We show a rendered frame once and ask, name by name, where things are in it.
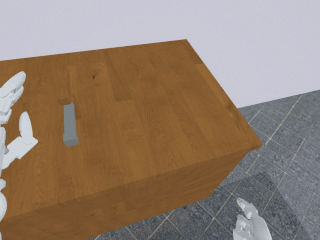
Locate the tap lever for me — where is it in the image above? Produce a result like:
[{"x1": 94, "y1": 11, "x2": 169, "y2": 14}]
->
[{"x1": 63, "y1": 102, "x2": 78, "y2": 147}]

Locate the counter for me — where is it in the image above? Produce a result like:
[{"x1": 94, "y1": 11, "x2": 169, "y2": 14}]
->
[{"x1": 0, "y1": 39, "x2": 263, "y2": 240}]

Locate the robot left hand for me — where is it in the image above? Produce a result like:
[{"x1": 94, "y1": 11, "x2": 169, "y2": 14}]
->
[{"x1": 0, "y1": 71, "x2": 38, "y2": 177}]

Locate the robot right hand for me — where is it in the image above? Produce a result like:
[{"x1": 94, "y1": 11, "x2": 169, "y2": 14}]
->
[{"x1": 233, "y1": 197, "x2": 272, "y2": 240}]

